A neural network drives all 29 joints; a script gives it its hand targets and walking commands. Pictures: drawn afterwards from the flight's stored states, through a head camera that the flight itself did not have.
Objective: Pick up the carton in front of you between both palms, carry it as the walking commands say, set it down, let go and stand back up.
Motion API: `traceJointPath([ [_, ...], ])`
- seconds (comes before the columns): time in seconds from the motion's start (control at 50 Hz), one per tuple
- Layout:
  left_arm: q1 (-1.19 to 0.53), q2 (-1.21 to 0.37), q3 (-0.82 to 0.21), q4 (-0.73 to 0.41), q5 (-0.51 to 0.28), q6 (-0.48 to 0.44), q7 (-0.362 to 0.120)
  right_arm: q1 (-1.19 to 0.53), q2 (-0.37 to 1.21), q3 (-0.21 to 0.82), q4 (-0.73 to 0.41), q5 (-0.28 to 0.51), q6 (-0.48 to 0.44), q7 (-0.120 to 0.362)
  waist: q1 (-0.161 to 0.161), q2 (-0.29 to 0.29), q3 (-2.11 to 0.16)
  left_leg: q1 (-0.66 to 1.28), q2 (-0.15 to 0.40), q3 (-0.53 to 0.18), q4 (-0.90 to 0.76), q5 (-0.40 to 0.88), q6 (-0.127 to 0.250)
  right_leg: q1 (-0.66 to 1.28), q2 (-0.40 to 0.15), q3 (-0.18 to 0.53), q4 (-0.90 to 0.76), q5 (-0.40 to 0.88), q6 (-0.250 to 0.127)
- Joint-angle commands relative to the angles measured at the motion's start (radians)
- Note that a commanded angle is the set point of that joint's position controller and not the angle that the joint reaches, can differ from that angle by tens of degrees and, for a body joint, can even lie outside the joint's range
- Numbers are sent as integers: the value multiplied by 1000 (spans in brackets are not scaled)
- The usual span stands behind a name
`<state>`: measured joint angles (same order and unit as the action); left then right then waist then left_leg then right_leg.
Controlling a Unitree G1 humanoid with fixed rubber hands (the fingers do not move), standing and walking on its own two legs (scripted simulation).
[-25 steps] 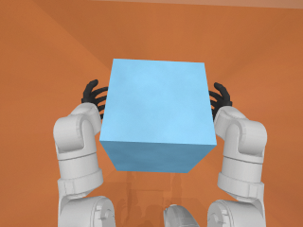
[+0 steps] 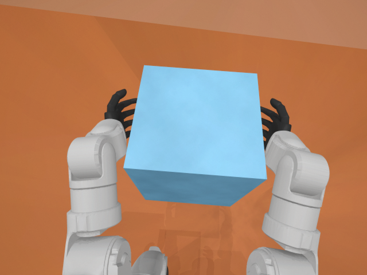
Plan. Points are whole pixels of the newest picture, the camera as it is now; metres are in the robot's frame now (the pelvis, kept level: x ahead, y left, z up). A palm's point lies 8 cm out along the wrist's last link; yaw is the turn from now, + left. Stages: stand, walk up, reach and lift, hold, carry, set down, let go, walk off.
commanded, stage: carry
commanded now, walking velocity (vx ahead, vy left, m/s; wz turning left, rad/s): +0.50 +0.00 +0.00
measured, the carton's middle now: (193, 145) +0.37 +0.03 +0.08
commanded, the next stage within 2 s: none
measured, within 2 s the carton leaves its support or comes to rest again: neither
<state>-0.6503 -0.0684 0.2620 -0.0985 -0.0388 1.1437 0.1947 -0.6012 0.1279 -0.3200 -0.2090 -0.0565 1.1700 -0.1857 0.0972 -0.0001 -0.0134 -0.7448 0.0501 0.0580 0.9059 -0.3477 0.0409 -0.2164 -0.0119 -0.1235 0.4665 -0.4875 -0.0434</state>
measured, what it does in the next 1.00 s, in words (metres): climbs: left foot 0.03 m higher, then right foot 0.04 m higher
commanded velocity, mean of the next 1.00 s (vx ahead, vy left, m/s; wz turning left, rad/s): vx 0.50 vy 0.00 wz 0.00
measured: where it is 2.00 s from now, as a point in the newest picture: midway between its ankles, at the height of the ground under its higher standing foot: (199, 141)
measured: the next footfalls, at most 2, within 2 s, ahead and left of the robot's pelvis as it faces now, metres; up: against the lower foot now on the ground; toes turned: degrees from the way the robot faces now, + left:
left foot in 0.06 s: +0.23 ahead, +0.12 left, +0.03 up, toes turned +6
right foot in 0.46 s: +0.48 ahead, -0.10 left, +0.07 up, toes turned -7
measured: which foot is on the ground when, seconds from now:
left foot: up 0.00-0.04, down 0.06-0.46, up 0.48-0.82, down 0.84-1.00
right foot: down 0.00-0.08, up 0.10-0.44, down 0.46-0.88, up 0.90-1.00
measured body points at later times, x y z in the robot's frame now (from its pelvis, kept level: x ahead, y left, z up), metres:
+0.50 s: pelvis +0.33 +0.00 +0.03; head +0.34 +0.00 +0.48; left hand +0.69 +0.16 +0.18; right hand +0.70 -0.15 +0.18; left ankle +0.19 +0.11 -0.67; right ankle +0.43 -0.09 -0.67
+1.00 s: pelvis +0.64 +0.03 +0.09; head +0.66 +0.04 +0.54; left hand +1.02 +0.15 +0.22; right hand +0.98 -0.15 +0.22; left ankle +0.68 +0.11 -0.63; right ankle +0.56 -0.08 -0.52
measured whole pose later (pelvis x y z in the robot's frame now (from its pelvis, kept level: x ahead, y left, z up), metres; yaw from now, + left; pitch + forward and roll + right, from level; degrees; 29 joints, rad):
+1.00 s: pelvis +0.64 +0.03 +0.09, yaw -1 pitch +4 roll +0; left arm -0.65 -0.10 0.35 -0.04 0.03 1.22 0.18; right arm -0.62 0.10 -0.28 -0.04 -0.02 1.20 -0.20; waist -0.10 -0.01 -0.04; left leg -0.45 -0.01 0.14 0.63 -0.40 0.05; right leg -0.57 -0.01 0.00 1.37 -0.45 -0.04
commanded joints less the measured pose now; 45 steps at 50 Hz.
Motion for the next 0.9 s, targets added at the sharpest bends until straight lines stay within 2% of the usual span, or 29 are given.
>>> traceJointPath([
  [0.0,-614,-735,-621,-88,-250,16,-59,-567,580,576,29,152,6,-1,-76,-166,-414,285,-88,154,-202,25,11,174,-196,122,-54,581,-122],
  [0.02,-599,-720,-604,-75,-231,26,-54,-559,585,580,49,164,14,2,-125,-145,-442,448,-134,205,-284,72,22,128,-178,54,78,722,-90],
  [0.04,-585,-706,-585,-63,-206,38,-48,-543,582,579,82,175,20,4,-172,-70,-513,690,-146,176,-317,61,42,38,-136,-7,272,788,-47],
  [0.06,-575,-684,-557,-54,-178,49,-42,-532,584,577,90,184,26,5,-216,69,-582,907,58,-180,-399,-179,104,-175,-92,1,529,517,3],
  [0.08,-549,-676,-524,-45,-153,60,-38,-570,585,582,96,191,25,4,-207,347,-604,1058,281,-733,-560,-106,248,-462,77,52,748,6,43],
  [0.1,-588,-665,-506,-46,-127,61,-30,-580,623,589,87,210,32,10,-188,261,-549,1056,291,-782,-566,47,269,-583,68,147,929,-65,25],
  [0.14,-580,-696,-459,-22,-83,58,-26,-708,721,672,25,300,24,39,-197,20,-486,968,261,-558,-435,363,237,-673,1,157,1015,2,-1],
  [0.16,-578,-717,-453,-12,-70,53,-27,-776,764,709,-9,348,14,52,-179,3,-476,922,242,-486,-440,364,202,-670,-18,162,968,31,-12],
  [0.22,-597,-733,-463,-25,-41,30,-23,-846,813,740,-53,414,-15,70,-159,68,-480,864,223,-379,-498,200,173,-627,-28,134,859,67,-23],
  [0.28,-598,-696,-473,-49,-30,20,-10,-820,770,720,-47,417,-20,65,-168,93,-450,864,225,-299,-542,196,201,-672,-49,99,721,91,-10],
  [0.32,-571,-668,-479,-46,-30,28,-6,-763,731,695,-10,389,-11,56,-168,107,-424,809,206,-214,-568,221,187,-599,-60,79,547,121,-6],
  [0.38,-546,-657,-489,-25,-42,48,-14,-681,694,651,62,332,9,45,-138,146,-393,726,165,-89,-558,365,140,-393,4,-56,327,135,-15],
  [0.42,-536,-675,-496,13,-57,57,-24,-640,677,620,100,289,20,41,-61,136,-443,647,137,19,-342,700,86,-91,97,-162,199,178,-37],
  [0.44,-527,-682,-497,40,-69,56,-28,-628,667,606,111,267,23,38,-12,72,-516,523,94,71,-133,737,32,188,97,-104,157,188,-70],
  [0.46,-521,-682,-502,42,-77,54,-29,-635,662,590,105,250,27,35,11,-128,-620,261,21,62,173,408,-33,437,-180,391,30,-80,-178],
  [0.48,-550,-715,-521,34,-94,48,-31,-648,668,567,87,233,29,33,9,-328,-589,-10,-135,4,365,-182,-45,534,-324,832,-136,68,-293],
  [0.5,-596,-752,-547,-1,-133,46,-40,-674,682,563,93,212,26,30,1,-208,-541,-96,-82,-100,530,-185,-14,507,-329,817,-95,208,-296],
  [0.52,-671,-804,-594,-48,-184,38,-53,-661,693,544,99,191,21,28,6,-94,-508,-130,-57,-105,594,-149,0,450,-314,704,-26,363,-281],
  [0.54,-735,-848,-632,-92,-229,27,-65,-649,710,530,104,173,13,26,0,-15,-498,-136,-27,-108,584,-122,7,400,-304,608,3,454,-255],
  [0.56,-787,-880,-661,-127,-267,15,-76,-639,715,521,104,153,4,23,-14,-1,-497,-119,-7,-111,531,-98,13,362,-283,541,-12,411,-218],
  [0.6,-830,-898,-692,-165,-317,-9,-88,-636,705,523,83,126,-15,13,-33,-52,-497,-86,-3,-82,449,-83,13,317,-266,456,-50,298,-187],
  [0.64,-815,-873,-690,-173,-333,-19,-90,-629,676,532,63,115,-26,2,-29,-85,-475,-120,5,-53,372,-66,6,320,-264,403,-81,294,-202],
  [0.7,-737,-807,-664,-152,-316,-10,-77,-601,617,549,37,121,-21,-10,-24,-95,-440,-58,20,-27,116,-5,-6,286,-241,287,-110,346,-196],
  [0.76,-650,-748,-622,-85,-266,16,-62,-580,584,556,53,135,6,-7,-40,-143,-401,131,-36,87,-140,32,1,212,-197,158,-118,437,-146],
  [0.8,-617,-728,-591,-47,-228,34,-56,-574,593,562,84,153,24,1,-102,-156,-425,361,-117,189,-246,52,19,158,-189,83,21,686,-102],
  [0.82,-603,-718,-574,-33,-207,44,-52,-565,598,563,113,164,30,5,-153,-113,-476,568,-158,219,-319,69,35,98,-156,6,190,823,-62],
  [0.84,-605,-699,-551,-25,-179,54,-46,-550,603,560,133,175,34,8,-211,-20,-565,840,-66,59,-318,-8,57,-65,-133,0,416,644,-19],
  [0.86,-563,-698,-522,-18,-155,65,-44,-573,592,563,139,179,32,6,-207,286,-635,1013,232,-570,-477,-197,214,-353,6,12,718,342,45],
  [0.88,-606,-677,-503,-20,-134,68,-37,-572,636,569,142,189,36,11,-202,297,-556,1042,273,-794,-598,14,259,-551,89,108,899,-36,43],
])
